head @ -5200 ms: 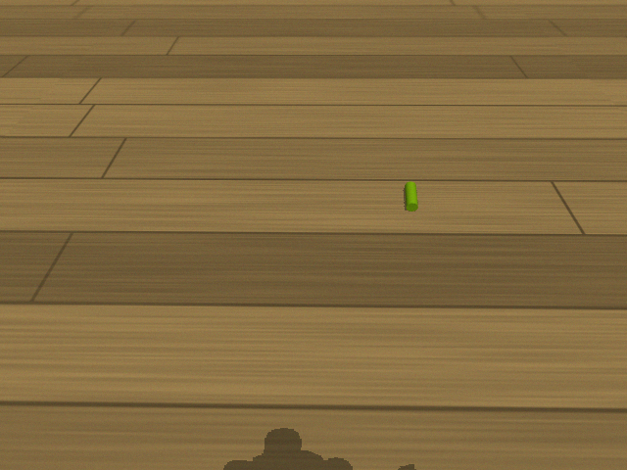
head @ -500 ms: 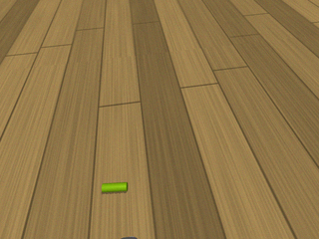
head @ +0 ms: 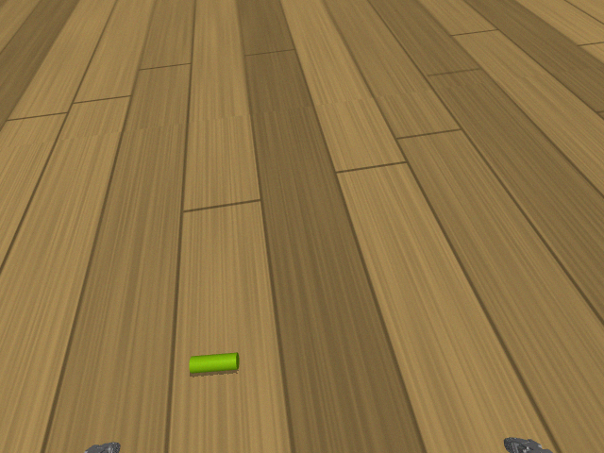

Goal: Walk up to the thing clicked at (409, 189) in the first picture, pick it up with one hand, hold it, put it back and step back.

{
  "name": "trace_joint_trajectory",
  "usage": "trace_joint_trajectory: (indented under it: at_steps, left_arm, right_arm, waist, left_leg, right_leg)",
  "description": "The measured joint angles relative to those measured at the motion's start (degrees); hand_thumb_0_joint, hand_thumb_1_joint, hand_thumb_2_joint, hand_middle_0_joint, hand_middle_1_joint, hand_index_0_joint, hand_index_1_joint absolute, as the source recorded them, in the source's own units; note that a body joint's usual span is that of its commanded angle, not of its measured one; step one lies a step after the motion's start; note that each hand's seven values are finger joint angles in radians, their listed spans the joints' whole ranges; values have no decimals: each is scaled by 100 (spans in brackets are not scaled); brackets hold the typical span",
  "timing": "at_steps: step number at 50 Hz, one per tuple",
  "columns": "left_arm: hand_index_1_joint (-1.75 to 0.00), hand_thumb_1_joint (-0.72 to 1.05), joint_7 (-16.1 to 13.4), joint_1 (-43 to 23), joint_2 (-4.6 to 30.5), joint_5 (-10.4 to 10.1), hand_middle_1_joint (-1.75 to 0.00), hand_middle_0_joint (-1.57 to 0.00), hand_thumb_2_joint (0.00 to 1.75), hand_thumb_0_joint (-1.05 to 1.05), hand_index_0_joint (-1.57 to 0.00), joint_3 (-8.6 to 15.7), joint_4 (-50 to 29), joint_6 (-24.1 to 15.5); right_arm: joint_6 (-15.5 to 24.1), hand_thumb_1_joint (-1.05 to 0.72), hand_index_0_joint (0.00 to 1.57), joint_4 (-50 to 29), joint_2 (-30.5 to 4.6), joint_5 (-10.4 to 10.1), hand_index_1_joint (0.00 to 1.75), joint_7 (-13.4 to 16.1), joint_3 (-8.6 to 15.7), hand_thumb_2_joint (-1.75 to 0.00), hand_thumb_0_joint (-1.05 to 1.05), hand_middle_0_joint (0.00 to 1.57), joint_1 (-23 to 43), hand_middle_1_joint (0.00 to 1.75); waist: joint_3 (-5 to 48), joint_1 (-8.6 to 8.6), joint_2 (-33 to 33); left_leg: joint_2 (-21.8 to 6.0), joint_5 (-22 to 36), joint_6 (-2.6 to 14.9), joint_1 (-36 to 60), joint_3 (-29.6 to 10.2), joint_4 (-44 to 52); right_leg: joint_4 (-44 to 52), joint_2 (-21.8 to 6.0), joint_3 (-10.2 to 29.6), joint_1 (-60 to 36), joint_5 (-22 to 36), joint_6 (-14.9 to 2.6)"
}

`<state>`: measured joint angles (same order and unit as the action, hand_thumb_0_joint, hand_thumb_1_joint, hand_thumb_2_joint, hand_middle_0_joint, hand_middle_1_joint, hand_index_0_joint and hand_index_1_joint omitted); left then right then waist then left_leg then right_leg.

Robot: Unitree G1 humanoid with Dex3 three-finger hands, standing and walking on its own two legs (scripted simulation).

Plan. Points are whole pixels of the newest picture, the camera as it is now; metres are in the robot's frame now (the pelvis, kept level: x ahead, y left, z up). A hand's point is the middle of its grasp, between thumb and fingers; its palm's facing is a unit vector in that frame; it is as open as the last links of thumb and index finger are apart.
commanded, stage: walk up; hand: left
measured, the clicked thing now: (214, 362) +0.50 +0.34 -0.74
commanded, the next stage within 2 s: none
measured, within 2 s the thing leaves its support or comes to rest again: neither
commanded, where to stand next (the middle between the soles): +0.06 +0.02 m, yaw +1 degrees
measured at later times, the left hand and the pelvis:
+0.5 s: hand out of the picture +0.09 +0.28 -0.15, palm faces +0.00 -0.94 -0.34, open 7.3 cm; pelvis +0.00 +0.03 +0.01, yaw +1 degrees
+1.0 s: hand out of the picture +0.09 +0.29 -0.14, palm faces +0.02 -0.93 -0.36, open 7.3 cm; pelvis +0.00 +0.03 +0.01, yaw +2 degrees
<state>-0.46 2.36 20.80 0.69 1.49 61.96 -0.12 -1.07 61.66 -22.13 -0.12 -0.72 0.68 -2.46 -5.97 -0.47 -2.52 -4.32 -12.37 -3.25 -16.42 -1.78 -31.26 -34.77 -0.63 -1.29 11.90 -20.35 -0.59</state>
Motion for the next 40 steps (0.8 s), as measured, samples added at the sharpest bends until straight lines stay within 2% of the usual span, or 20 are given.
trace_joint_trajectory:
  at_steps: [7, 17, 32, 40]
  left_arm:
    - [-30, 90, 40, -119, 2, 3, -30, -21, 90, 0, -21, 30, 43, 33]
    - [-30, 91, 97, -153, 13, -33, -30, -21, 90, 0, -21, 47, 54, 88]
    - [-30, 91, 97, 251, -70, 11, -30, -21, 90, 0, -21, 34, 295, 50]
    - [-30, 91, 88, 245, -58, 20, -30, -21, 90, 0, -21, 44, 273, 46]
  right_arm:
    - [-8, -91, 20, 171, 32, 22, 30, -49, -19, -90, 0, 20, -131, 30]
    - [30, -91, 20, 252, 148, 87, 30, -59, -11, -90, 0, 20, -232, 30]
    - [36, -91, 20, 117, 144, 43, 30, -62, 38, -90, 0, 20, 2, 30]
    - [13, -91, 20, 89, 127, 30, 30, -74, 31, -90, 0, 20, 63, 30]
  waist:
    - [-21, -29, 29]
    - [22, -46, 228]
    - [126, 70, 83]
    - [159, 99, 58]
  left_leg:
    - [28, 173, -51, 118, 26, 279]
    - [87, 284, 52, 105, 44, 438]
    - [96, 333, 51, 130, -50, 531]
    - [119, 325, 54, 157, -63, 523]
  right_leg:
    - [392, -34, 14, -165, 234, 87]
    - [770, -90, 19, -256, 470, 193]
    - [968, -86, -80, -371, 538, 199]
    - [951, -108, -96, -404, 517, 207]
